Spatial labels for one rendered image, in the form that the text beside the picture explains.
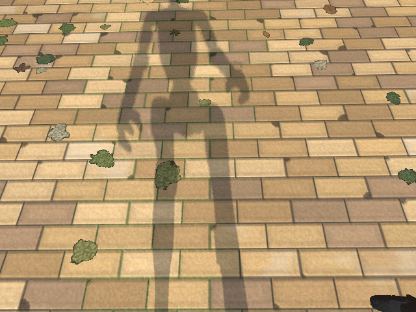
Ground right robot hand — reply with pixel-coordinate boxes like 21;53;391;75
370;294;416;312

